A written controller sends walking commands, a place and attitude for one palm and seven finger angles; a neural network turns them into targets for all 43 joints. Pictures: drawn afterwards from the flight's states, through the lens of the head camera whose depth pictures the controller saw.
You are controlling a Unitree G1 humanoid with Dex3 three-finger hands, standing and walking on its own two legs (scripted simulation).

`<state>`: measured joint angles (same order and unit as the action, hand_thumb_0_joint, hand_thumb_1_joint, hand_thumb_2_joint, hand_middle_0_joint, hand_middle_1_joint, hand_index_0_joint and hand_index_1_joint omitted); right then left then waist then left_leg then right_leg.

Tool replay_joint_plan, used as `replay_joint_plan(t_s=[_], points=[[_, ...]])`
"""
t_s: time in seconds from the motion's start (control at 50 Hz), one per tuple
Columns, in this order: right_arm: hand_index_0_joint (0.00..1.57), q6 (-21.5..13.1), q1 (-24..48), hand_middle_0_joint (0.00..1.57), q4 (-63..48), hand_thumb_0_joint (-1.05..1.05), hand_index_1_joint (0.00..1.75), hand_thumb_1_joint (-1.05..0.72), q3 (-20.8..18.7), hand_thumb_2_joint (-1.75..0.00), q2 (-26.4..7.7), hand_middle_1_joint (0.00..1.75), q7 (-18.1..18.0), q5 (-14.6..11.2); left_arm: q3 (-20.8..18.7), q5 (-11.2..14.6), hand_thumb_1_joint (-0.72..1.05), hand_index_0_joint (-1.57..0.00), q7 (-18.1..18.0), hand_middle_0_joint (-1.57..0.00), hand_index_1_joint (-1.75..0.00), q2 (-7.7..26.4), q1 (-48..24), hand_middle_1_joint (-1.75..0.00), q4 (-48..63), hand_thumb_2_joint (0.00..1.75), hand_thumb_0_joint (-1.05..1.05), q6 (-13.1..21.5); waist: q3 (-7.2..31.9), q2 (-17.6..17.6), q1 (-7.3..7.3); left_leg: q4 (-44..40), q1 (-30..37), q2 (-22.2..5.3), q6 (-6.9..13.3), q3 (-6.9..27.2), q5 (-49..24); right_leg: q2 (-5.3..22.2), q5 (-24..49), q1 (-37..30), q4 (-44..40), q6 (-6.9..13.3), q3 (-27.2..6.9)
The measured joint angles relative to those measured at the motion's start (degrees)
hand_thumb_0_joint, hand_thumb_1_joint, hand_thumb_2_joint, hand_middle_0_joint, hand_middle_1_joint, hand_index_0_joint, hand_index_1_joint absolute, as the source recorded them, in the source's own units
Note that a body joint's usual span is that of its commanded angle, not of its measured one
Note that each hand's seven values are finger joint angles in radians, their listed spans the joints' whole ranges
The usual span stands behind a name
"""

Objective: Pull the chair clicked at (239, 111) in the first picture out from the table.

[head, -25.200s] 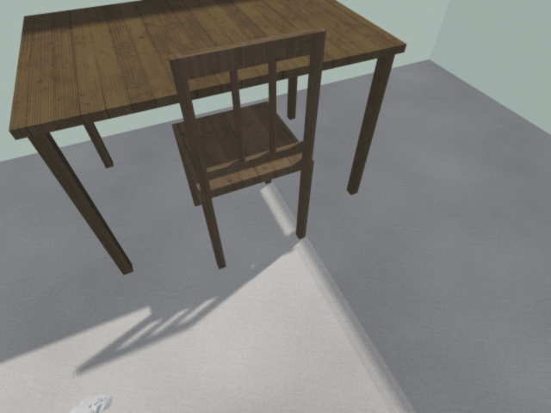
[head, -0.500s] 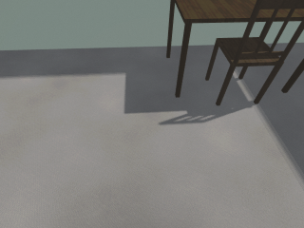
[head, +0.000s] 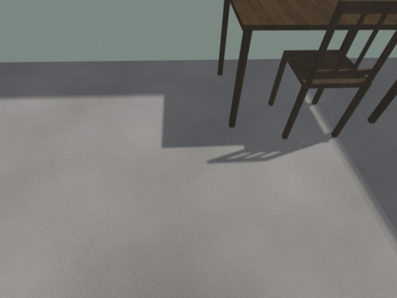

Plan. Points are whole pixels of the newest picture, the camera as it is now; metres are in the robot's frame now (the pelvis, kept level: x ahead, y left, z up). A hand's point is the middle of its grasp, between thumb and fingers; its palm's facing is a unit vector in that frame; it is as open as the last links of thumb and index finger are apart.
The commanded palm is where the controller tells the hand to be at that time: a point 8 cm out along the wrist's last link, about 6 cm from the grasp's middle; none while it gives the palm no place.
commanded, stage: walk to a spot facing it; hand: left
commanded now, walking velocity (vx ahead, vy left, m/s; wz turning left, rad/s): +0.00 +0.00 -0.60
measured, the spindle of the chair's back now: (349, 44) +1.32 -0.71 -0.08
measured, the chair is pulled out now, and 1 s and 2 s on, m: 0.00 0.00 0.00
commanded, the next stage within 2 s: none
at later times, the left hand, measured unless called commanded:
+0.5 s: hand out of the picture +0.02 +0.16 -0.17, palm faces -0.12 -0.96 -0.26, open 7.4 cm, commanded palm none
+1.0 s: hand (114, 294) +0.16 +0.21 -0.18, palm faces -0.42 -0.88 -0.21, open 7.4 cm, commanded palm none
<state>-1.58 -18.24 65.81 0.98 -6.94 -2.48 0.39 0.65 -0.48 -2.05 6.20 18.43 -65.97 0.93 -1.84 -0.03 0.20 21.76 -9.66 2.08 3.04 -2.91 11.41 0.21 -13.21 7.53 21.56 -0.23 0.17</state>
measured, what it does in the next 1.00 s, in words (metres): steps on the spot, turning right: left foot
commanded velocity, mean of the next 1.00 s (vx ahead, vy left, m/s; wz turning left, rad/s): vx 0.02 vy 0.00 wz -0.60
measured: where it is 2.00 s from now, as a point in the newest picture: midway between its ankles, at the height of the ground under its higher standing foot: outside the picture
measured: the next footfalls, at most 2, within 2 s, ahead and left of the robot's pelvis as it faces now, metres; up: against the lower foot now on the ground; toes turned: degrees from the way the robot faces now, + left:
left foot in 0.88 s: +0.10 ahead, +0.11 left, +0.00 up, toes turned -28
right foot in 1.40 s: -0.01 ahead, -0.13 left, +0.00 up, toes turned -53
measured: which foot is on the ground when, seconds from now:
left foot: down 0.00-0.40, up 0.42-0.86, down 0.88-1.00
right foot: down 0.00-0.88, up 0.90-1.00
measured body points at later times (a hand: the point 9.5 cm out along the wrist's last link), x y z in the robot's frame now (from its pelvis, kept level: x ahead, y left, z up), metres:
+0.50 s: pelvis -0.01 -0.03 -0.01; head +0.02 -0.06 +0.44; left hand +0.03 +0.21 -0.15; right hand -0.02 -0.28 -0.18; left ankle -0.02 +0.10 -0.70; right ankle -0.02 -0.12 -0.74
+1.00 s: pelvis +0.01 +0.04 +0.00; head +0.06 +0.06 +0.44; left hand +0.18 +0.26 -0.16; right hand -0.01 -0.23 -0.12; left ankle +0.06 +0.13 -0.75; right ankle -0.06 -0.08 -0.67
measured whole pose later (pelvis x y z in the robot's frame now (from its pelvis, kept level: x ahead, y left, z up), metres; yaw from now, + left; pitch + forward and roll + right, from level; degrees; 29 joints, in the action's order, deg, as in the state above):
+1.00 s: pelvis +0.01 +0.04 +0.00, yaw -30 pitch +0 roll -3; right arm 0.2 -9.4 48.7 -0.3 -11.1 -1.6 1.4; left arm -5.8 -1.7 1.1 16.2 12.9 -51.9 -3.4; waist -4.7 -2.4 2.4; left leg 29.0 -15.0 -2.4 1.3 -1.0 14.7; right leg -5.6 -24.9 28.0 57.9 -2.6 -5.6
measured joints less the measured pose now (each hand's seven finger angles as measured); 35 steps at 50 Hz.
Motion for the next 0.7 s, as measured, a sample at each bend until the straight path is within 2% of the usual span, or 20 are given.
replay_joint_plan(t_s=[0.12, 0.26, 0.34, 0.38, 0.4, 0.42, 0.46, 0.5, 0.54, 0.6, 0.7], points=[[0.19, 0.26, 0.28, 0.2, -0.18, 0.01, 0.3, -0.91, -0.21, -0.9, 0.0, 0.3, -0.22, 0.08, -0.54, -0.03, 0.91, -0.2, 0.12, -0.2, -0.3, 0.03, 0.27, -0.3, 0.1, 0.9, 0.0, -0.69, -0.36, 0.28, 0.44, 0.88, -0.15, -0.41, 0.02, -1.13, 0.65, -0.35, -0.24, 0.66, 1.0, -0.01, -1.14], [0.2, 1.41, 1.42, 0.2, -2.78, 0.01, 0.3, -0.9, -1.66, -0.9, -0.64, 0.3, -0.34, 0.33, -2.38, -0.44, 0.91, -0.2, 1.17, -0.2, -0.3, 0.89, 0.1, -0.3, 2.14, 0.9, 0.0, -2.67, -1.5, -0.01, 0.67, 5.07, -2.38, -1.59, -0.09, -4.92, 3.15, -1.48, -2.62, 5.64, 8.12, 0.53, -4.76], [0.2, 1.83, 2.07, 0.2, -4.57, 0.01, 0.3, -0.9, -2.66, -0.9, -1.89, 0.3, -0.05, 0.49, -3.43, -0.82, 0.91, -0.2, 1.62, -0.2, -0.3, 1.74, -0.25, -0.3, 4.1, 0.9, 0.0, -3.24, -2.41, 0.06, 1.32, 7.94, -3.21, -2.59, -0.57, -7.82, 4.93, -0.88, -5.86, 9.32, 15.5, 1.36, -3.28], [0.2, 2.11, 2.46, 0.21, -5.33, 0.01, 0.3, -0.9, -3.07, -0.9, -2.85, 0.3, 0.16, 0.59, -3.78, -0.9, 0.91, -0.2, 1.79, -0.2, -0.3, 2.02, -0.16, -0.3, 5.07, 0.9, 0.0, -3.13, -2.6, 0.77, 1.6, 10.29, -3.75, -3.73, -1.26, -9.05, 6.39, -0.91, -5.76, 9.07, 14.89, 1.64, -2.65], [0.2, 2.33, 2.8, 0.21, -5.62, 0.01, 0.3, -0.9, -3.33, -0.9, -3.5, 0.3, 0.26, 0.55, -3.9, -1.0, 0.91, -0.2, 1.77, -0.2, -0.3, 1.93, -0.29, -0.3, 5.39, 0.9, 0.0, -2.95, -2.68, 1.85, 1.55, 11.87, -4.36, -4.9, -1.73, -9.11, 7.25, -1.87, -5.95, 9.09, 14.82, 1.97, -2.54], [0.2, 2.65, 3.22, 0.2, -5.93, 0.01, 0.3, -0.9, -3.61, -0.9, -3.98, 0.3, 0.4, 0.44, -3.92, -1.07, 0.91, -0.2, 1.71, -0.2, -0.3, 1.95, -0.34, -0.3, 5.79, 0.9, 0.0, -2.64, -2.55, 2.5, 1.37, 14.18, -5.5, -5.51, -2.35, -8.55, 9.11, -2.59, -5.92, 9.41, 14.88, 2.38, -2.52], [0.2, 3.46, 4.51, 0.2, -6.62, 0.01, 0.3, -0.9, -4.02, -0.9, -4.75, 0.3, 0.69, 0.37, -3.93, -0.86, 0.91, -0.2, 1.4, -0.2, -0.3, 2.02, -0.65, -0.3, 6.64, 0.9, 0.0, -2.04, -2.52, 2.86, 1.4, 23.24, -9.32, -5.02, -3.43, -5.02, 13.87, -3.39, -4.83, 9.54, 13.54, 3.17, -2.87], [0.2, 3.74, 6.2, 0.2, -7.48, 0.01, 0.3, -0.91, -4.31, -0.9, -5.39, 0.3, 1.02, 0.38, -4.09, -0.62, 0.91, -0.2, 1.11, -0.2, -0.3, 2.04, -1.0, -0.3, 7.37, 0.9, 0.0, -1.89, -2.68, 2.73, 1.68, 31.78, -12.9, -4.46, -4.19, -1.9, 13.74, -4.12, -2.75, 9.0, 10.59, 3.57, -3.92], [0.19, 3.5, 7.75, 0.2, -8.57, 0.01, 0.3, -0.91, -4.44, -0.9, -5.92, 0.3, 1.23, 0.47, -4.18, -0.52, 0.91, -0.2, 1.06, -0.2, -0.3, 2.18, -1.24, -0.3, 7.98, 0.9, 0.0, -1.96, -2.66, 2.4, 1.94, 36.09, -15.1, -4.51, -4.92, 0.06, 11.83, -4.76, -0.71, 8.41, 7.62, 3.73, -5.33], [0.19, 3.13, 9.78, 0.2, -10.31, 0.01, 0.3, -0.91, -4.47, -0.9, -6.59, 0.3, 1.16, 0.65, -4.3, -0.5, 0.91, -0.2, 1.22, -0.2, -0.3, 2.55, -1.4, -0.3, 8.94, 0.9, 0.0, -1.88, -2.43, 1.88, 2.24, 37.36, -16.48, -4.89, -5.89, 2.36, 10.08, -5.56, 1.47, 7.82, 4.59, 3.6, -7.52], [0.19, 3.01, 12.56, 0.2, -12.59, 0.01, 0.3, -0.91, -4.32, -0.9, -7.39, 0.3, 0.8, 0.58, -4.48, -0.75, 0.9, -0.2, 1.51, -0.2, -0.3, 3.33, -1.77, -0.3, 10.78, 0.9, 0.0, -2.0, -2.15, 1.24, 2.93, 34.21, -16.64, -5.17, -6.81, 4.85, 9.9, -6.7, 3.0, 7.63, 2.83, 2.9, -10.88]])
